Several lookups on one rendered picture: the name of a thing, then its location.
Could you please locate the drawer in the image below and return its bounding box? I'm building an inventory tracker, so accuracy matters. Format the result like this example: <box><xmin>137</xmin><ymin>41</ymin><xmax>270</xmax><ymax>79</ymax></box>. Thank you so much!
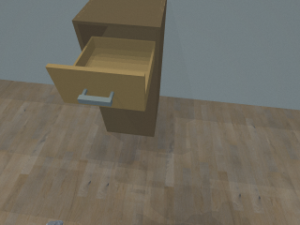
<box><xmin>45</xmin><ymin>36</ymin><xmax>156</xmax><ymax>112</ymax></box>

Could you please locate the handle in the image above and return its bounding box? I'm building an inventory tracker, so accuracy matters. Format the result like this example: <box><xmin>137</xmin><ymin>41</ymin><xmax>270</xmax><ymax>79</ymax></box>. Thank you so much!
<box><xmin>77</xmin><ymin>88</ymin><xmax>114</xmax><ymax>107</ymax></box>

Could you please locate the cabinet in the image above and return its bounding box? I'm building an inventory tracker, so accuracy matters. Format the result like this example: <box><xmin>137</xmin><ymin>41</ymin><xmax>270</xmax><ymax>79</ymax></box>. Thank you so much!
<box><xmin>72</xmin><ymin>0</ymin><xmax>167</xmax><ymax>137</ymax></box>

